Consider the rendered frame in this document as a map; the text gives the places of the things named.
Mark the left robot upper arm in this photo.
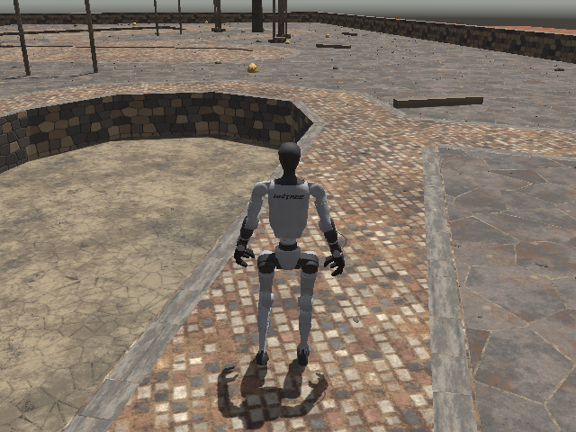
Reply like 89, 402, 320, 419
244, 181, 271, 230

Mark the robot left forearm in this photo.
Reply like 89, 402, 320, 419
236, 216, 253, 251

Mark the right robot hand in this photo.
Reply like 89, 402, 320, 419
324, 254, 345, 276

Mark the left robot hand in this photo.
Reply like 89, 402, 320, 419
234, 248, 255, 267

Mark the robot right forearm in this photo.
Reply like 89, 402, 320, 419
324, 218, 343, 257

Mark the right robot thigh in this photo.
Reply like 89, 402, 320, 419
298, 251, 319, 312

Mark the robot torso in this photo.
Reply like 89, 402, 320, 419
268, 177, 310, 270

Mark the right robot upper arm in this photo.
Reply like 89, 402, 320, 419
308, 182, 333, 232

